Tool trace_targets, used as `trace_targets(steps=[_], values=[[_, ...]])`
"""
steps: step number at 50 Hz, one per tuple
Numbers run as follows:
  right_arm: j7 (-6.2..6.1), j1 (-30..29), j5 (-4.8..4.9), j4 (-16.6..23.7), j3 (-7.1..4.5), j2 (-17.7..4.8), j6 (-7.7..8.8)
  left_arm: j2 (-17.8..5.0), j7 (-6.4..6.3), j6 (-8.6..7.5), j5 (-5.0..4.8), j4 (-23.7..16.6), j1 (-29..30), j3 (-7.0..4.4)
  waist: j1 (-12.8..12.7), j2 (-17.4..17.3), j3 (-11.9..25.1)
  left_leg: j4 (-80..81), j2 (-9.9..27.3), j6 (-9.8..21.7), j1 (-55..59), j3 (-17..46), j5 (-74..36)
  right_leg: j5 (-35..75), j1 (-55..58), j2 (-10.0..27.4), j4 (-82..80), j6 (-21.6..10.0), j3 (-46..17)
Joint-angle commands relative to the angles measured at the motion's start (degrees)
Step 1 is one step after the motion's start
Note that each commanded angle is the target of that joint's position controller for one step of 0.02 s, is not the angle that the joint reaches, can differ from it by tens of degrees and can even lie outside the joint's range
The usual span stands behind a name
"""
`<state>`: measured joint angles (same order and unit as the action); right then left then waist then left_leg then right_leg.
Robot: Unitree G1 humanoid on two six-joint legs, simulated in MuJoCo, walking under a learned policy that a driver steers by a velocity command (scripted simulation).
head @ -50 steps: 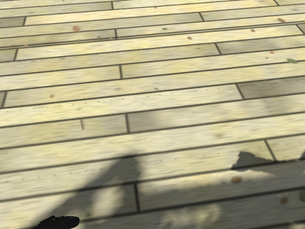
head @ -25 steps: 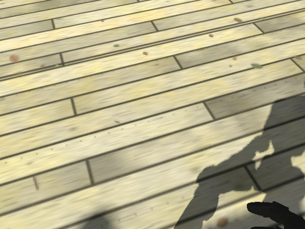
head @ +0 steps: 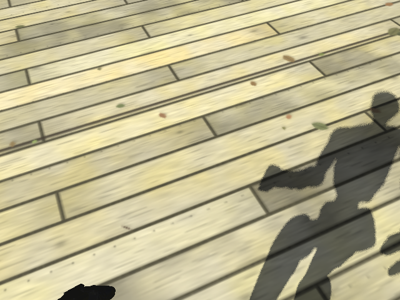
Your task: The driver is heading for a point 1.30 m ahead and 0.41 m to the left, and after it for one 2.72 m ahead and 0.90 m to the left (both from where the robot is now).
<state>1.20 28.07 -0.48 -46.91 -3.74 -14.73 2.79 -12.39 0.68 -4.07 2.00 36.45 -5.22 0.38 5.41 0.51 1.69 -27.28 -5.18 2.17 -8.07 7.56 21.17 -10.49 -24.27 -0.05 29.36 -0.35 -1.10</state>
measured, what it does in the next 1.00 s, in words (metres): walks ahead, turning left: left foot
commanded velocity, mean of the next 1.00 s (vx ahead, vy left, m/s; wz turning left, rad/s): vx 0.24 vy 0.00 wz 0.47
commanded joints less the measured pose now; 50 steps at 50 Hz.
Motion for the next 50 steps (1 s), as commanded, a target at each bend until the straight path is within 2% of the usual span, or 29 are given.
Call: trace_targets(steps=[1,2,3,4,5,6,7,10,13,15,18,20,21,22,23,24,25,26,27,28,29,30,32,34,41,44,47,49,50], values=[[-0.15,-5.2,1.62,7.8,-0.42,-1.8,1.55,-15.7,-2.48,-1.35,1.92,-0.8,-18.7,-5.0,-12.6,12.2,9.7,-24.6,0.0,2.0,-27.8,-1.8,2.3,-21.5,36.5,21.1,-12.2,-6.7,-26.6],[-0.5,-3.7,0.25,8.4,-1.03,-5.5,0.86,-16.3,-2.6,-0.48,1.2,0.1,-19.0,-5.63,-10.8,14.8,8.4,-33.7,-0.1,2.3,-35.0,-5.4,11.0,-26.3,33.4,26.3,-16.2,-11.0,-40.9],[-0.41,-4.7,-0.94,7.3,-1.48,-6.7,0.06,-11.4,-2.33,-0.32,0.57,-0.2,-16.5,-4.51,-9.2,7.3,3.3,-38.4,3.7,2.9,-36.0,-3.1,7.2,-27.0,29.2,23.9,-15.6,-11.6,-36.1],[0.23,-7.3,-1.25,7.1,-1.33,-5.7,-0.24,-8.1,-1.94,-0.58,0.04,-0.1,-14.4,-3.74,-8.5,3.9,-0.7,-38.4,5.3,2.7,-35.8,-3.0,2.9,-21.0,24.9,20.8,-16.1,-10.8,-28.2],[0.76,-8.3,-1.21,7.1,-1.28,-4.8,-0.61,-6.6,-1.7,-0.84,-0.07,0.2,-12.9,-3.34,-7.3,4.6,-2.5,-37.0,6.6,2.1,-34.2,-3.3,0.3,-14.1,21.7,18.1,-17.6,-9.2,-21.2],[1.21,-8.9,-1.63,7.1,-1.33,-4.8,-1.16,-6.0,-1.73,-1.15,-0.28,0.7,-12.6,-3.19,-6.5,6.5,-3.3,-36.1,7.4,1.4,-33.2,-3.6,-1.2,-8.1,20.0,16.3,-18.5,-8.2,-16.5],[1.53,-9.0,-1.86,6.9,-1.28,-4.5,-1.68,-5.8,-1.69,-1.48,-0.54,1.2,-12.6,-3.2,-6.1,6.7,-3.5,-36.4,7.5,0.6,-32.3,-4.0,-3.0,-1.8,19.2,14.8,-19.0,-7.7,-12.4],[2.28,-12.7,-1.95,8.4,-1.09,-3.8,-2.41,-6.6,-1.38,-2.3,-0.97,3.1,-14.6,-3.57,-5.4,5.4,-2.7,-36.1,7.6,-0.8,-34.0,-4.2,-7.6,12.3,20.1,14.8,-19.1,-8.3,-5.4],[2.77,-18.2,-1.91,10.3,-0.52,-2.9,-2.68,-7.3,-1.26,-2.19,-0.81,4.9,-16.0,-3.93,-5.9,4.8,-3.7,-31.2,8.3,-1.6,-35.9,-5.2,-13.3,16.3,20.8,14.4,-19.6,-8.1,0.4],[3.19,-21.4,-1.67,11.3,0.07,-2.1,-2.56,-7.6,-1.22,-1.91,-0.85,5.5,-14.8,-4.0,-5.7,4.9,-5.3,-23.1,8.2,-1.4,-32.0,-7.5,-17.6,23.2,18.6,12.8,-18.3,-7.1,5.6],[3.77,-25.1,-1.66,12.7,0.66,-1.6,-2.06,-9.6,-1.56,-1.38,-1.24,6.9,-16.0,-4.58,-6.8,5.4,-5.2,-12.4,6.4,0.4,-23.8,-12.2,-19.1,32.2,18.3,12.4,-14.9,-5.3,10.1],[3.45,-23.8,-2.08,12.9,0.3,-2.8,-1.88,-11.2,-1.97,-0.78,-1.47,7.8,-16.8,-5.05,-6.4,6.1,-3.5,-9.4,4.2,2.2,-19.9,-14.0,-15.8,41.3,21.7,13.0,-8.9,-4.4,11.2],[3.06,-21.0,-2.38,12.4,-0.08,-3.6,-1.69,-12.1,-2.29,-0.39,-1.61,7.9,-16.7,-5.36,-5.5,6.3,-1.8,-7.9,2.5,3.3,-16.9,-14.6,-13.8,46.1,23.0,13.0,-3.5,-4.0,11.7],[2.52,-15.3,-2.83,11.0,-0.66,-4.7,-1.19,-12.8,-2.56,0.11,-1.83,7.8,-16.4,-5.57,-3.1,5.4,1.3,-4.7,0.6,4.6,-10.7,-14.2,-14.3,46.2,22.6,12.5,5.4,-3.5,12.3],[1.59,-8.3,-3.56,8.8,-1.53,-6.6,-0.48,-12.9,-2.59,0.35,-2.06,7.5,-16.7,-5.54,0.2,2.0,5.8,0.6,0.3,6.1,-0.9,-12.4,-20.8,36.8,18.6,10.1,18.3,-1.8,13.4],[0.54,-5.5,-3.31,8.6,-2.71,-11.9,-0.04,-8.1,-2.29,0.59,-1.15,5.8,-20.6,-4.4,-1.4,-7.2,11.6,-4.3,14.0,8.5,13.8,1.9,-41.5,-2.7,4.3,6.6,35.5,-0.1,13.2],[0.14,-5.6,-0.91,10.8,-4.39,-18.5,-0.66,-7.1,-2.14,1.51,-2.04,3.0,-24.4,-3.96,-2.8,-17.1,21.8,-1.3,29.6,21.0,25.5,29.4,-63.4,-29.2,-10.0,-3.4,54.6,2.2,6.7],[-0.61,-5.5,1.33,11.4,-4.48,-15.8,-1.88,-9.7,-2.11,2.26,-0.38,3.8,-20.9,-4.44,-0.7,-6.0,22.7,0.4,26.3,20.7,23.1,24.5,-59.4,-23.4,-11.9,0.7,55.2,2.0,-1.1],[-1.23,-9.3,1.22,11.2,-3.4,-12.5,-2.4,-8.9,-1.98,2.32,-1.02,3.1,-16.5,-4.12,-1.9,-4.6,14.4,1.8,24.0,19.7,15.6,18.4,-53.8,-18.7,-13.7,2.1,53.8,2.0,-0.8],[-1.43,-11.8,0.91,10.8,-2.29,-9.1,-2.75,-8.2,-2.11,2.27,-0.64,3.1,-14.3,-3.82,-3.8,-1.4,7.5,4.0,20.2,16.5,7.4,14.0,-49.9,-15.6,-13.0,4.0,48.3,2.1,-0.9],[-1.63,-13.4,1.05,10.7,-1.73,-7.5,-2.88,-8.1,-2.15,3.06,0.06,2.8,-13.9,-3.81,-5.6,-2.4,4.4,5.6,17.1,14.4,1.7,11.7,-47.7,-14.7,-10.7,4.8,44.1,2.4,-1.3],[-1.58,-15.0,0.69,10.8,-1.37,-6.6,-3.04,-8.1,-2.1,4.18,0.46,3.5,-15.7,-3.77,-7.2,-3.0,3.9,6.8,15.0,13.2,-2.9,9.4,-46.0,-14.0,-7.1,4.7,41.8,2.6,-1.0],[-1.09,-14.7,-0.12,10.4,-1.72,-7.9,-2.63,-7.6,-2.04,5.48,0.44,4.0,-16.3,-3.67,-7.8,-2.6,5.0,7.5,13.6,12.4,-6.2,8.7,-45.5,-12.5,-4.3,3.4,39.1,2.7,-0.4],[-0.94,-14.4,-0.39,10.1,-2.32,-9.4,-2.63,-7.1,-2.12,5.93,0.2,3.6,-14.7,-3.57,-7.5,-2.6,5.3,8.7,12.8,12.0,-7.8,9.6,-37.8,-10.8,-4.6,3.0,36.0,2.8,-0.8],[-1.22,-11.8,-0.72,8.9,-1.87,-7.8,-3.57,-6.9,-2.35,6.51,-0.43,2.6,-7.4,-3.51,-4.0,-6.0,2.2,12.9,12.5,10.3,-6.7,13.9,-11.2,-7.1,-5.9,2.7,24.6,2.1,-2.0],[-1.13,-11.4,-1.19,8.3,-1.7,-7.6,-3.9,-6.6,-2.35,6.26,-0.97,2.7,-6.5,-3.32,-3.2,-6.7,0.7,12.2,12.4,10.5,-7.0,14.7,-8.9,-10.2,-2.1,1.2,18.7,1.1,-1.1],[-1.09,-11.7,-1.42,7.7,-1.41,-7.5,-4.31,-6.3,-2.69,5.77,-1.65,3.0,-7.8,-3.11,-3.4,-7.1,0.1,10.1,12.8,10.3,-7.4,16.3,-12.8,-13.1,3.9,-0.9,10.7,-0.5,0.2],[-1.51,-12.5,-0.62,7.2,-0.93,-7.0,-4.55,-5.2,-3.07,5.06,-1.64,4.1,-11.6,-2.78,-5.9,-5.9,-0.4,7.1,11.7,8.2,-9.3,16.3,-15.3,-7.2,11.9,-1.7,-3.1,-2.0,1.0],[-1.82,-11.9,-0.23,7.0,-0.44,-5.8,-4.34,-6.0,-3.33,4.4,-1.11,4.3,-12.2,-2.82,-6.0,-3.9,-0.2,5.4,10.1,5.6,-11.8,15.7,-12.6,-3.2,16.7,0.9,-9.3,-2.9,-2.1]])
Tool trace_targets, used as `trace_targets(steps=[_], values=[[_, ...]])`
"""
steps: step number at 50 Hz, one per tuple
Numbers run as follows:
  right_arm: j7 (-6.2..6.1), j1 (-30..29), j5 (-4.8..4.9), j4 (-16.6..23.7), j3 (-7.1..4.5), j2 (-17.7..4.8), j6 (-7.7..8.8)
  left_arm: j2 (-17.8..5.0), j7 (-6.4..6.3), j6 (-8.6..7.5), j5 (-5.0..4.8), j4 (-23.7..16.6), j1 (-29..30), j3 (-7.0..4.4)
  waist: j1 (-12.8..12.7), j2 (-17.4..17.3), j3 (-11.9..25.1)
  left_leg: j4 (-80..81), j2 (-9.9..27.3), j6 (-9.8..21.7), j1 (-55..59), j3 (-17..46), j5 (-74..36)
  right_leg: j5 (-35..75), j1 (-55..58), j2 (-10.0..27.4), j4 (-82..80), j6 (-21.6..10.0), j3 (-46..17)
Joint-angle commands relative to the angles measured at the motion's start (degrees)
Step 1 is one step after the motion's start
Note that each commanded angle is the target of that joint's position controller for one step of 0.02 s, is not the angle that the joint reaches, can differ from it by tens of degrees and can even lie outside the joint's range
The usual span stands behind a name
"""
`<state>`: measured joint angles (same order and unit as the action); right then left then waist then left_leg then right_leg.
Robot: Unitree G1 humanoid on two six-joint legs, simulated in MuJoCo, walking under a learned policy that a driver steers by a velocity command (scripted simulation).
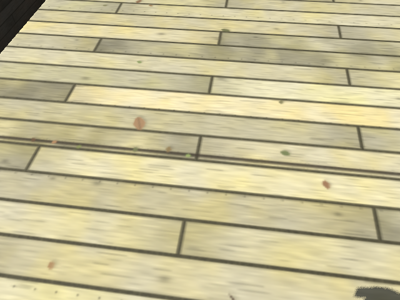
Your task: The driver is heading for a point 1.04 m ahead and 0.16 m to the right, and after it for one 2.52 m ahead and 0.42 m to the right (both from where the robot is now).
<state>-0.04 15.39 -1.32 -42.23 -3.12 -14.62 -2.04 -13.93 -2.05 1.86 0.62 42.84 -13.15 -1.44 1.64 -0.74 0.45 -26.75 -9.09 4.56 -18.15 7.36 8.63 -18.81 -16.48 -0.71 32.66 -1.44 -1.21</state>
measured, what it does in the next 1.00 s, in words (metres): steps on the spot: right foot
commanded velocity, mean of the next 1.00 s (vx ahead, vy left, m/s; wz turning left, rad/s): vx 0.08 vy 0.00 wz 0.04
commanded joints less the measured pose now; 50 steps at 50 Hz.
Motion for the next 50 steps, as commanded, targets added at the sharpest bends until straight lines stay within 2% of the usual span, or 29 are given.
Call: trace_targets(steps=[1,2,3,4,6,8,10,11,12,13,16,26,34,35,36,38,40,41,43,44,46,47,48,49,50], values=[[-0.67,2.9,0.84,2.6,-0.03,-2.5,0.98,-7.6,-0.9,-2.15,1.43,-3.0,-3.5,-1.21,-0.7,6.0,2.3,-2.0,10.0,0.0,-4.1,11.0,8.6,4.7,11.8,12.3,-18.5,-4.0,-13.2],[-0.76,2.2,1.27,3.2,-0.19,-3.0,1.3,-10.4,-0.54,-2.27,1.33,-4.0,1.6,-1.49,1.3,11.7,-1.0,-4.7,1.8,-1.8,-6.5,0.9,14.6,16.6,5.9,20.4,-20.0,-9.2,-22.3],[-0.74,1.2,0.16,2.0,-0.71,-5.3,1.12,-7.3,-0.22,-2.52,0.8,-3.5,1.9,-0.97,0.0,9.4,-0.3,-9.5,4.5,-2.5,0.0,-0.8,17.1,22.0,1.8,20.4,-18.1,-12.0,-19.7],[-0.44,0.8,0.4,1.5,-0.68,-4.8,1.02,-5.4,0.03,-2.9,0.38,-3.1,2.9,-0.2,0.6,8.6,0.1,-8.8,5.1,-2.7,2.3,-1.0,14.5,23.5,1.9,17.1,-17.2,-10.9,-16.0],[-0.13,0.2,0.43,0.6,-0.33,-3.7,0.79,-6.0,-0.08,-2.98,0.17,-2.1,3.3,-0.12,0.7,10.0,0.2,-5.1,5.4,-3.1,4.6,-2.3,8.5,25.6,3.9,11.7,-14.7,-7.3,-10.1],[-0.14,0.2,0.44,-0.4,0.29,-2.8,0.83,-6.7,-0.08,-2.83,-0.05,-1.3,1.9,-0.34,0.4,8.6,1.3,1.1,6.0,-3.5,7.5,-2.6,2.1,30.5,6.6,9.6,-11.5,-5.6,-7.7],[-0.65,-1.0,0.15,-0.7,0.36,-4.3,1.14,-6.5,0.13,-2.79,-0.14,-0.9,0.7,-0.41,-0.7,6.0,2.0,3.9,9.2,-3.8,10.6,0.6,-5.1,23.5,6.2,8.5,-10.7,-3.6,-8.1],[-0.96,-1.1,0.1,-1.3,0.18,-5.6,1.27,-6.7,0.44,-2.81,-0.08,-0.7,-1.1,-0.64,-2.4,4.2,1.6,2.8,11.1,-3.9,12.2,2.1,-9.5,20.2,4.8,7.0,-11.2,-2.8,-7.9],[-1.01,-0.9,1.06,-2.5,0.03,-5.3,1.13,-5.9,0.52,-2.65,-0.41,0.1,-1.5,-0.51,-2.1,1.4,0.5,2.5,10.5,-3.4,9.6,2.2,-7.4,17.0,5.6,5.4,-12.4,-2.4,-6.3],[-0.98,-0.6,1.17,-3.2,0.3,-4.3,1.16,-6.4,0.39,-2.39,-0.22,0.6,-0.1,-0.67,-1.0,2.2,-0.5,3.6,10.3,-3.2,8.1,2.3,-5.7,15.1,6.5,5.3,-11.9,-2.2,-5.9],[-1.39,-1.2,0.77,-5.2,0.51,-4.4,1.33,-5.9,0.46,-2.02,-0.06,1.5,0.7,-0.74,-1.4,0.3,-0.9,4.9,10.5,-2.9,7.8,2.6,-6.2,15.0,7.4,5.5,-11.8,-2.6,-5.9],[-1.89,-1.7,0.84,-12.1,0.89,-4.7,1.5,-5.6,0.41,-1.97,0.0,7.7,0.1,-0.7,-1.6,0.6,-2.1,7.2,11.5,-2.5,8.6,3.2,-4.4,11.4,7.9,5.2,-13.9,-2.5,-5.9],[-2.1,-1.2,0.83,-17.1,1.55,-3.8,1.54,-4.9,0.24,-1.92,-0.02,12.7,-1.1,-0.27,-1.6,0.9,-3.0,8.3,11.8,-2.3,8.5,3.0,-2.8,9.0,7.5,5.1,-15.0,-2.4,-6.1],[-2.08,-0.5,0.77,-17.7,1.7,-3.5,1.49,-5.0,0.31,-1.85,0.05,13.4,-1.9,-0.3,-1.8,1.3,-1.9,8.1,11.0,-2.1,8.6,2.4,2.4,2.6,7.9,4.7,-15.7,-2.6,-6.2],[-2.06,-0.3,0.65,-17.9,1.5,-3.9,1.36,-6.2,0.39,-1.59,0.11,13.8,-2.5,-0.84,-2.0,2.2,-2.5,6.0,9.3,-1.4,6.7,1.2,10.3,-6.7,7.3,4.1,-15.7,-3.3,-6.6],[-1.6,-1.8,-0.14,-17.0,1.2,-4.3,1.12,-7.7,0.66,-0.97,0.24,14.2,-4.5,-1.55,-3.3,4.9,-6.2,0.5,6.8,-0.1,-1.2,-0.8,23.7,-24.4,5.3,6.5,-18.5,-6.6,-12.1],[-0.8,-3.7,-0.73,-15.7,1.95,-1.1,1.85,-8.6,0.62,-1.02,0.27,15.8,-7.9,-2.25,-4.1,9.6,-9.0,-9.4,6.0,-0.6,-5.8,-6.9,17.3,-30.8,5.9,14.4,-24.8,-11.0,-22.3],[-0.55,-4.5,-0.92,-15.1,1.99,-1.1,2.44,-8.1,0.65,-1.34,0.39,16.0,-8.0,-2.38,-4.1,8.9,-9.8,-13.3,8.1,-0.8,-6.3,-7.6,14.1,-28.4,4.5,17.1,-26.7,-12.5,-24.7],[0.09,-4.0,-0.58,-14.7,1.66,-2.0,3.58,-8.4,1.0,-2.28,0.81,15.6,-6.4,-2.72,-2.8,6.8,-8.5,-15.0,9.6,-0.6,-6.5,-7.4,16.2,-21.7,5.3,17.1,-26.6,-12.5,-22.9],[0.43,-3.1,-0.36,-14.8,1.63,-1.8,4.07,-8.3,1.15,-2.67,0.59,15.5,-5.5,-2.84,-2.0,6.7,-8.1,-12.7,9.5,-0.3,-4.3,-8.2,16.2,-19.3,4.5,15.7,-25.8,-11.7,-20.0],[0.49,2.4,0.18,-16.5,1.65,-0.2,4.82,-8.1,1.42,-2.98,-0.19,14.9,-2.3,-3.04,1.3,7.0,-8.0,-2.2,7.7,0.6,8.6,-11.2,10.7,-17.9,-3.3,11.6,-22.1,-9.5,-13.3],[0.17,7.2,0.31,-18.6,1.39,-0.1,5.0,-7.3,1.53,-2.99,-0.11,14.5,-1.3,-3.01,3.0,5.4,-8.0,2.3,5.7,0.6,16.8,-12.0,9.2,-18.3,-8.6,8.9,-17.6,-8.5,-10.5],[-0.37,12.1,-0.09,-20.1,0.83,-2.0,5.33,-5.4,1.62,-3.35,0.26,13.6,0.0,-2.54,4.7,0.0,-7.6,7.1,9.4,1.1,23.9,-5.4,13.7,-16.4,-15.0,5.7,-8.8,-7.0,-6.6],[-0.94,18.8,-0.61,-20.8,-0.15,-6.7,5.83,-0.3,2.12,-3.97,0.12,11.7,1.0,-1.15,6.4,-13.6,-3.9,18.5,24.3,4.1,29.5,18.1,31.3,-12.7,-22.0,-1.1,10.8,-4.3,2.7],[-0.74,20.3,-0.25,-22.0,-0.98,-9.8,5.48,-3.0,2.43,-4.27,1.24,10.4,2.5,-1.76,5.7,-13.4,-7.5,23.2,30.7,8.4,24.9,30.6,38.9,-12.9,-28.3,-2.4,20.5,-4.7,2.6]])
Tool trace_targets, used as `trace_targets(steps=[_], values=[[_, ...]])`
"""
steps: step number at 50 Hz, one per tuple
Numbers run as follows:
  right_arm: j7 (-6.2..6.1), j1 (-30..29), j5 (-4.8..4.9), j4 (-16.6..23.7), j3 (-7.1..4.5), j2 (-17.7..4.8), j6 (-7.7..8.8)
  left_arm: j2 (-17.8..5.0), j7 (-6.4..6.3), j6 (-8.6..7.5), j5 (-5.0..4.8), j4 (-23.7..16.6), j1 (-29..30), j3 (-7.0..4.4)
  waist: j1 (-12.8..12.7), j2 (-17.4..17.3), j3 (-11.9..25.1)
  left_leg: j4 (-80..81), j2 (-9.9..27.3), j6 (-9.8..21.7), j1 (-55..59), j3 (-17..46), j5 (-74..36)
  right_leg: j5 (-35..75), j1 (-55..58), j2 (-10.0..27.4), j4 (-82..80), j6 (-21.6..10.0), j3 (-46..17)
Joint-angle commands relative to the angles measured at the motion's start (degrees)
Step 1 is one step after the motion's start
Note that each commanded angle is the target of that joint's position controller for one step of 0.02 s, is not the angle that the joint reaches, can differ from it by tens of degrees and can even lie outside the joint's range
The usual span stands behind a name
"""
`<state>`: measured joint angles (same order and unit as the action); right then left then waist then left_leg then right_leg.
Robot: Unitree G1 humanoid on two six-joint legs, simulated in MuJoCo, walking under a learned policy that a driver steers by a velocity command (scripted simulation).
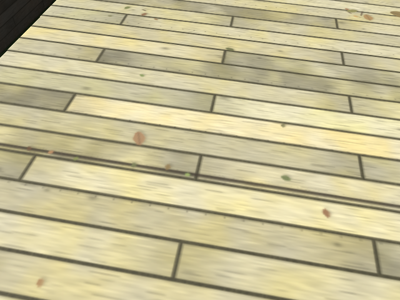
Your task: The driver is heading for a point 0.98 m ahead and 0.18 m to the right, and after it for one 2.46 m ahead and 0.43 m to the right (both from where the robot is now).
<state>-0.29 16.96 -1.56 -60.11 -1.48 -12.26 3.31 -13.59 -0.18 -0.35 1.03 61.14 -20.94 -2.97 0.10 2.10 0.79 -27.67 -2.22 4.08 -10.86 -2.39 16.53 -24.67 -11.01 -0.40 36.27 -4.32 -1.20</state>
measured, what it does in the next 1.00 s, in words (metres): walks ahead: right foot, then left foot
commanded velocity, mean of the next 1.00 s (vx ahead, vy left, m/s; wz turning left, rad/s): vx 0.47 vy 0.00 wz -0.01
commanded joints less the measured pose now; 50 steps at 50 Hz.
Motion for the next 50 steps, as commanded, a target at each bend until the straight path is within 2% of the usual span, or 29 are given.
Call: trace_targets(steps=[1,2,3,6,8,11,15,17,18,19,20,21,22,23,24,25,27,28,30,32,34,37,42,45,46,47,48,49,50], values=[[-0.4,13.1,-0.04,-2.5,-2.13,-9.7,0.1,-5.3,1.06,-2.34,1.36,-8.1,11.6,-0.67,4.1,-8.9,-11.5,23.2,22.8,9.2,12.9,37.1,29.2,-1.5,-34.3,1.2,22.0,-2.2,-0.4],[-0.12,8.9,0.26,-0.8,-1.67,-7.9,0.64,-4.3,1.72,-2.77,0.91,-7.3,10.7,-0.5,1.9,-6.5,-11.4,23.1,19.9,8.0,11.0,31.7,22.9,3.8,-33.0,2.8,22.9,-1.9,-0.9],[-0.05,7.0,0.47,-0.1,-1.4,-7.0,1.18,-3.6,2.12,-3.1,0.74,-6.5,9.4,-0.4,0.6,-5.9,-10.1,23.4,17.4,6.7,11.1,26.4,14.9,7.5,-31.2,3.9,22.4,-1.2,-0.5],[-0.36,10.2,0.66,-1.4,-0.49,-4.5,2.35,-3.1,2.65,-2.6,1.28,-6.4,10.3,-0.49,0.4,-6.3,-7.2,21.9,13.6,5.8,13.6,16.4,-6.1,12.7,-30.3,4.2,22.3,1.0,2.4],[-0.48,13.3,0.74,-2.6,-0.17,-4.0,2.51,-2.4,2.54,-2.1,1.12,-7.8,13.8,-0.28,1.1,-6.7,-7.1,20.6,12.9,6.1,14.5,13.0,-16.9,14.0,-32.2,4.0,21.2,2.1,4.0],[-0.63,14.6,0.49,-3.0,0.24,-3.7,2.43,-1.3,2.45,-1.86,0.72,-11.3,21.7,0.44,2.3,-7.0,-8.7,20.3,11.8,6.4,12.5,9.7,-26.1,16.6,-31.6,3.0,13.4,3.0,6.3],[-1.01,15.6,0.39,-3.6,0.2,-4.9,2.5,-0.9,2.29,-1.86,0.03,-14.2,27.2,1.21,2.9,-8.5,-9.5,20.2,12.4,6.3,11.9,7.6,-34.1,19.4,-24.2,1.1,1.5,1.0,8.5],[-1.13,13.9,0.45,-3.5,0.03,-5.7,2.62,-2.1,1.73,-2.07,-0.03,-14.2,24.6,0.81,0.8,-8.3,-8.1,16.5,13.5,5.6,13.5,6.2,-45.9,18.6,-18.1,-0.5,-1.6,-1.3,8.9],[-1.25,13.0,0.5,-3.4,-0.17,-6.4,2.68,-3.1,1.29,-2.31,-0.01,-13.2,20.7,0.3,-1.2,-8.4,-5.8,11.8,13.7,4.9,14.5,5.4,-54.8,17.2,-13.1,-2.0,-2.3,-2.4,9.0],[-1.33,12.3,0.4,-3.3,-0.44,-7.1,2.53,-4.5,0.82,-2.7,-0.15,-11.1,13.6,-0.45,-4.2,-8.1,-2.0,3.6,13.5,4.1,15.4,4.6,-60.6,16.2,-6.3,-3.4,-3.5,-3.6,8.7],[-1.24,11.1,0.58,-3.0,-0.61,-7.6,2.3,-5.7,0.26,-3.19,-0.05,-7.8,3.8,-1.3,-8.4,-6.9,2.9,-7.7,12.0,3.2,12.3,3.2,-57.8,18.3,5.1,-3.5,-7.5,-4.8,8.3],[-0.88,11.6,0.78,-1.8,-0.16,-6.0,2.28,-9.4,-0.46,-3.55,1.26,-5.9,-5.1,-2.52,-10.9,-3.1,8.7,-23.4,9.4,2.7,1.7,2.0,-39.7,9.0,18.9,6.3,-8.8,-6.9,-2.4],[-0.06,18.6,2.23,-1.0,0.88,1.4,2.05,-14.2,-0.27,-3.44,2.45,-5.8,-7.3,-3.53,-6.2,10.1,15.3,-46.4,-1.5,0.4,-18.0,-0.1,8.1,2.3,32.0,23.9,-14.6,-15.0,-32.9],[-0.04,14.8,0.93,-1.1,-0.82,-4.8,1.93,-11.9,0.45,-2.91,-0.08,-5.8,-3.4,-3.32,-6.2,3.5,13.2,-52.0,-1.0,1.8,-23.3,6.8,9.9,-3.4,26.8,22.6,-22.1,-15.5,-41.0],[0.11,9.0,0.64,1.2,-1.28,-5.5,2.0,-8.7,0.53,-3.08,-0.66,-7.0,3.8,-2.43,-3.2,2.0,3.4,-50.7,2.7,2.3,-25.9,6.3,4.0,-4.2,17.9,21.1,-23.3,-13.6,-30.9],[0.32,5.7,0.41,2.0,-1.17,-4.8,2.28,-5.0,0.79,-3.71,-0.57,-7.4,6.8,-1.54,-2.4,-1.4,-0.9,-47.6,4.6,2.3,-24.2,5.9,0.2,2.5,10.2,18.7,-25.4,-12.3,-24.4],[0.82,5.8,-0.62,2.0,-1.13,-2.7,1.17,-1.3,0.45,-4.7,-0.24,-5.7,6.8,-0.28,1.2,-0.9,-3.3,-42.4,6.9,1.5,-18.4,5.8,-1.5,13.6,1.6,14.1,-27.0,-9.3,-14.8],[1.14,6.4,-0.73,1.8,-1.04,-1.5,0.5,-0.8,0.36,-5.18,-0.14,-4.9,5.4,-0.02,1.9,-0.5,-3.1,-40.7,7.1,1.0,-16.8,5.4,-1.4,17.4,0.3,13.4,-27.3,-8.9,-12.2],[1.48,4.8,-0.88,2.5,-1.1,-1.0,-0.42,-2.0,0.22,-5.92,-0.26,-3.5,2.1,-0.09,2.5,-0.3,-3.8,-37.6,7.5,0.1,-18.4,4.0,-2.2,22.4,-0.1,12.3,-28.1,-8.9,-8.8],[1.74,-0.7,-0.93,4.6,-1.16,-1.5,-1.0,-3.3,0.16,-6.03,-0.32,-2.9,-0.1,-0.19,1.9,0.0,-5.5,-33.4,8.4,-0.9,-22.8,2.5,-6.1,23.1,0.5,11.5,-29.8,-8.7,-6.5],[1.94,-6.8,-0.63,6.8,-1.12,-2.0,-1.1,-3.2,0.18,-5.9,-0.42,-2.5,-2.5,0.07,0.6,0.0,-6.8,-27.4,8.7,-1.9,-26.2,1.2,-10.6,26.4,2.2,10.4,-30.4,-8.0,-4.6],[2.17,-14.0,0.1,9.2,-0.53,-1.2,-0.81,-2.9,0.13,-5.88,-0.52,-1.8,-5.5,0.47,-1.3,0.4,-7.2,-16.5,7.2,-2.5,-24.7,-1.1,-16.2,33.4,4.1,8.9,-29.8,-6.1,-1.6],[1.97,-21.5,0.4,12.0,-0.23,-1.6,-0.45,-3.3,-0.63,-5.57,0.1,0.1,-10.8,0.64,-3.7,1.4,-7.4,-7.5,4.9,-0.9,-25.0,-2.8,-16.6,41.6,14.2,11.0,-27.0,-6.1,-1.0],[1.57,-19.4,0.36,12.3,-0.78,-2.8,0.23,-4.3,-1.15,-5.33,0.62,0.4,-9.4,0.39,-1.5,2.0,-6.2,-4.1,2.5,1.7,-20.1,-3.5,-10.0,55.6,18.5,12.6,-20.9,-5.9,-0.1],[1.18,-15.2,0.28,11.1,-1.28,-3.6,0.53,-4.9,-1.26,-5.28,0.66,0.3,-8.6,0.22,0.4,2.6,-3.9,-3.1,0.7,2.8,-14.5,-4.0,-7.5,63.3,18.8,12.6,-16.0,-5.3,0.4],[0.69,-7.4,0.13,8.6,-2.04,-4.9,1.02,-5.0,-1.12,-5.11,0.51,0.4,-8.2,0.23,3.5,2.0,-0.2,-0.2,-0.7,4.1,-5.2,-4.2,-7.8,65.8,17.2,11.6,-7.1,-4.6,0.7],[0.05,2.9,-0.84,5.8,-3.11,-7.2,1.7,-4.6,-0.92,-5.15,-0.07,-0.4,-6.9,0.47,7.9,0.8,5.1,1.6,3.3,6.1,9.9,0.1,-9.7,56.1,8.3,9.7,5.1,-3.8,1.5],[-0.64,11.0,-2.47,5.0,-4.71,-13.3,1.91,-0.1,-0.23,-5.27,-2.1,-2.8,-9.2,1.62,8.3,-8.3,13.8,3.3,20.2,10.8,27.7,21.5,-2.6,29.7,-9.7,3.5,25.3,-1.6,4.8],[0.16,9.4,-1.04,5.2,-5.02,-13.3,0.97,-1.5,-0.42,-4.87,-2.42,-2.0,-12.5,0.65,6.3,-12.2,18.5,10.4,28.5,15.4,30.8,40.6,-1.8,-4.8,-20.1,-3.8,39.6,-1.3,1.7]])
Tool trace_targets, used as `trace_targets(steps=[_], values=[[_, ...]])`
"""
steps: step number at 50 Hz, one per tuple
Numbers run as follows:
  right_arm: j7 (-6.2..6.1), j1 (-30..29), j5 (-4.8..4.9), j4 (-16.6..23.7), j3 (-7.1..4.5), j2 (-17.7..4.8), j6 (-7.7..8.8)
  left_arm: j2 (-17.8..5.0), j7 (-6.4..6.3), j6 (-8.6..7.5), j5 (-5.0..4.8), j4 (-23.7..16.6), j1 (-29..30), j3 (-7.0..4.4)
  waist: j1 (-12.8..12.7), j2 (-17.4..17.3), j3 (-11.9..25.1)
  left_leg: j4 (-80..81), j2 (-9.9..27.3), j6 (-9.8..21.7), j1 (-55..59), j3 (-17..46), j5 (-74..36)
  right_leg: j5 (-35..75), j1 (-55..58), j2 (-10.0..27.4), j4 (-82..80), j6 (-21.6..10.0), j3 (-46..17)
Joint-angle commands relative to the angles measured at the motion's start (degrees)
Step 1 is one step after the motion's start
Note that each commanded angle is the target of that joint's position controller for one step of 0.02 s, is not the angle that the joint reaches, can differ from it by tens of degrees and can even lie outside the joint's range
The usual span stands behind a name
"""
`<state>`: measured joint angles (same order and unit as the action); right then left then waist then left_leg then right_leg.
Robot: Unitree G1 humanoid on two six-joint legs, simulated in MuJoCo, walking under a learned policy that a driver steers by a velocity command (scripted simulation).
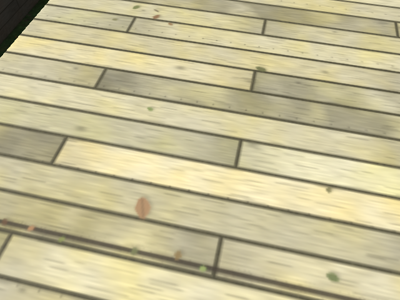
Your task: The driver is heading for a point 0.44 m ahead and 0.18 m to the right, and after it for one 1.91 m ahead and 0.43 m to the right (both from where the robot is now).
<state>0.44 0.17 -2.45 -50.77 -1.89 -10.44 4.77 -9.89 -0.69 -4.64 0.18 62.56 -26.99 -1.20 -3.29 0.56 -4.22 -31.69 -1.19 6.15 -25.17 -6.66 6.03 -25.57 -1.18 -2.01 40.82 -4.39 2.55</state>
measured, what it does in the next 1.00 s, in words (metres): walks ahead, turning right: right foot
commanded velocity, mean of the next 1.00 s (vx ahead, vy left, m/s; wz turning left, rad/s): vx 0.34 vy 0.00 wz -0.39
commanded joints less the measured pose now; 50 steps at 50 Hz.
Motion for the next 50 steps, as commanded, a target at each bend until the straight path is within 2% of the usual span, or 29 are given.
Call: trace_targets(steps=[1,2,3,4,5,8,10,14,18,19,21,23,24,25,26,27,28,29,30,31,32,33,35,38,41,46,50], values=[[-0.25,19.8,1.2,-3.2,-3.88,-12.0,-0.82,-8.4,-0.21,-0.07,-0.29,-4.1,-1.4,-2.19,7.4,-3.5,14.4,16.1,24.6,11.1,36.7,36.8,12.3,1.0,-33.6,2.3,36.4,-1.9,-5.8],[-0.08,14.9,1.46,-2.4,-2.86,-8.2,-0.42,-6.9,0.08,-0.22,0.09,-5.2,2.5,-2.03,6.2,-1.8,7.2,19.0,22.3,9.1,27.7,29.1,10.9,5.5,-33.5,4.4,33.7,-1.8,-5.9],[-0.12,12.8,1.23,-2.5,-2.21,-5.8,0.05,-5.3,0.28,0.09,0.29,-5.3,3.7,-2.04,4.5,-1.3,3.1,21.3,19.6,6.4,21.5,23.0,7.8,7.9,-31.7,6.2,30.3,-1.8,-5.7],[-0.49,13.1,1.33,-3.4,-1.69,-4.1,0.52,-4.8,0.65,0.87,1.25,-5.5,3.8,-2.24,3.1,-2.6,1.4,22.3,17.4,4.4,17.5,18.2,4.1,9.1,-29.5,7.2,28.1,-1.4,-5.8],[-0.77,13.9,1.33,-4.0,-1.42,-3.4,0.92,-3.6,1.12,1.74,1.68,-5.1,2.6,-2.19,2.1,-3.4,1.3,22.9,16.2,3.4,15.7,14.7,1.6,9.8,-27.8,7.4,27.3,-0.9,-5.5],[-1.01,17.5,1.74,-5.2,-1.76,-5.2,2.19,-2.8,1.96,3.27,1.69,-7.1,5.9,-2.48,1.1,-3.5,0.7,23.9,15.3,2.7,16.0,8.2,-5.9,13.6,-31.5,7.9,25.7,-0.1,-4.2],[-1.1,19.1,1.49,-5.5,-1.8,-5.6,2.37,-3.0,2.32,3.69,1.56,-9.1,10.4,-2.52,1.6,-3.8,-0.3,24.4,14.5,2.1,17.0,4.5,-8.7,17.9,-35.5,8.4,22.9,0.3,-3.3],[-1.37,21.5,1.44,-6.0,-1.41,-5.5,2.41,-2.5,3.04,3.34,1.21,-12.8,19.6,-1.85,3.1,-4.0,-2.0,24.0,12.5,0.9,18.6,-1.8,-15.4,25.6,-35.9,7.4,8.6,0.8,0.1],[-2.19,25.9,1.38,-7.3,-1.67,-7.3,1.95,-2.7,3.44,3.19,1.48,-16.0,26.5,-1.31,5.2,-4.1,-2.4,22.2,14.8,0.6,25.9,-4.8,-22.8,25.4,-34.3,5.5,-1.6,-1.0,4.7],[-2.41,26.5,1.31,-7.5,-1.74,-7.6,1.66,-3.1,3.48,3.14,1.6,-16.4,26.9,-1.41,5.0,-4.2,-2.3,20.6,15.4,0.5,28.2,-5.6,-26.9,23.6,-33.8,4.8,-2.9,-1.8,5.3],[-2.88,26.0,1.11,-7.4,-2.04,-8.8,1.07,-4.2,3.34,3.18,1.76,-16.3,24.9,-1.94,3.3,-5.7,-0.3,14.6,16.3,0.1,31.6,-7.5,-42.1,18.4,-29.9,2.0,-4.1,-4.1,7.1],[-3.1,24.8,0.8,-6.9,-2.63,-10.5,0.12,-6.0,2.98,3.15,1.89,-14.6,17.9,-2.94,0.1,-7.0,3.8,2.2,16.8,0.2,32.8,-8.5,-52.6,12.2,-22.3,-1.8,-5.1,-6.9,8.2],[-2.95,24.3,0.9,-6.3,-2.9,-11.2,-0.46,-7.3,2.69,2.64,2.2,-12.6,11.4,-3.76,-2.5,-6.2,7.0,-9.0,16.5,-0.3,30.3,-8.6,-49.9,12.6,-14.7,-3.4,-8.7,-8.3,7.3],[-2.6,23.0,1.48,-5.0,-3.0,-11.3,-0.57,-10.4,2.03,2.03,3.04,-10.7,4.0,-5.11,-6.5,-2.7,11.2,-25.4,14.9,-2.4,20.7,-9.1,-35.3,16.1,-2.4,0.3,-14.0,-10.8,0.6],[-1.59,26.3,2.52,-1.1,-1.79,-4.3,-0.43,-17.7,1.28,2.08,3.31,-11.9,5.7,-6.8,-1.3,11.5,16.5,-48.2,4.1,-6.2,-4.6,-8.3,21.5,35.3,16.3,19.9,-13.1,-19.7,-27.0],[-1.49,20.9,2.54,1.2,-2.62,-8.8,-0.1,-18.7,1.13,2.91,0.94,-12.6,3.1,-7.09,-3.6,4.9,21.3,-56.1,-0.8,-7.0,-11.3,5.0,26.9,47.1,18.1,23.5,-18.6,-23.9,-40.3],[-1.54,17.1,2.8,2.6,-2.16,-7.6,0.34,-17.4,0.48,3.08,0.54,-12.8,7.0,-6.64,-1.8,1.7,14.3,-54.1,3.3,-6.6,-15.0,8.0,20.6,53.9,12.7,22.6,-19.0,-21.9,-30.0],[-1.77,16.7,2.6,2.5,-1.94,-7.4,0.71,-13.8,0.32,2.96,0.09,-13.0,10.1,-5.78,0.0,-1.2,8.8,-48.9,5.0,-6.5,-13.6,7.8,17.0,57.3,5.4,19.9,-20.0,-18.9,-24.5],[-1.95,16.9,1.8,2.0,-2.23,-7.8,0.22,-11.5,0.18,2.89,-0.18,-13.5,12.7,-5.2,2.1,-3.2,5.8,-44.6,6.2,-6.8,-11.0,7.9,15.8,57.7,-0.3,16.4,-21.1,-15.8,-19.8],[-1.89,17.8,0.63,2.3,-2.3,-7.9,-0.91,-9.9,-0.07,2.87,-0.62,-13.9,14.2,-4.59,3.9,-2.7,5.3,-41.7,6.4,-7.4,-7.9,8.1,15.4,58.1,-4.5,13.8,-22.1,-14.5,-16.7],[-1.78,18.6,0.13,2.4,-2.36,-7.4,-2.16,-9.6,-0.02,2.6,-0.53,-14.1,14.2,-4.27,4.7,-2.2,6.0,-39.2,6.2,-7.9,-5.6,8.1,15.2,59.9,-6.4,12.6,-22.2,-13.5,-15.2],[-1.65,19.4,0.13,2.4,-2.27,-6.8,-3.18,-10.2,0.15,2.13,-0.32,-14.0,13.5,-4.25,5.4,-2.1,6.9,-37.2,5.8,-8.3,-4.9,7.7,14.8,63.4,-6.7,11.9,-21.9,-12.9,-14.0],[-1.49,19.6,0.48,2.6,-1.96,-5.8,-4.15,-11.9,0.28,1.68,0.22,-13.8,12.0,-4.49,5.6,-0.9,8.2,-33.4,5.3,-8.7,-4.6,6.7,12.0,67.6,-7.1,10.6,-21.7,-11.4,-11.7],[-1.37,15.5,0.68,4.1,-1.88,-6.6,-4.78,-11.5,0.06,1.99,0.26,-13.5,9.7,-4.02,4.1,2.1,8.8,-28.1,5.3,-8.5,-6.5,6.1,6.9,67.7,-5.2,9.1,-21.4,-7.7,-10.1],[-1.36,11.4,1.0,5.4,-1.71,-7.3,-5.28,-11.1,-0.35,2.57,0.33,-13.3,8.0,-3.54,2.5,3.3,8.2,-22.7,5.4,-8.0,-7.8,6.5,4.0,64.2,-2.4,9.2,-21.4,-5.3,-10.7],[-1.92,8.6,1.51,5.8,-1.34,-7.6,-5.55,-10.7,-0.92,3.09,1.22,-12.5,6.4,-2.8,1.1,3.6,6.4,-15.6,4.4,-6.9,-6.3,7.0,5.9,62.9,1.2,11.5,-20.4,-6.1,-12.7],[-2.68,9.9,1.92,4.8,-0.97,-7.0,-5.17,-10.2,-1.16,3.44,1.53,-11.7,7.6,-2.14,1.5,3.6,4.7,-7.4,2.6,-5.2,0.7,6.5,11.1,63.0,0.0,12.4,-17.7,-7.6,-14.0]])
Keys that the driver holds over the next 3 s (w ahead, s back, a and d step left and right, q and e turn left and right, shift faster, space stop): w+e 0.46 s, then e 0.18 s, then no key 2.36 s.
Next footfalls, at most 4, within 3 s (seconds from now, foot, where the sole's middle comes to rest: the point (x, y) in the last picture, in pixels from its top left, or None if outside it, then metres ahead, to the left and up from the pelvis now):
0.50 right None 0.41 -0.16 -0.76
1.08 left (219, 263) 0.56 -0.01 -0.76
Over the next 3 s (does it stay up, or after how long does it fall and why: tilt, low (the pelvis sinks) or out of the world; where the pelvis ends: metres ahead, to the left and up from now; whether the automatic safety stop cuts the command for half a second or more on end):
stays up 0.47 -0.09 0.02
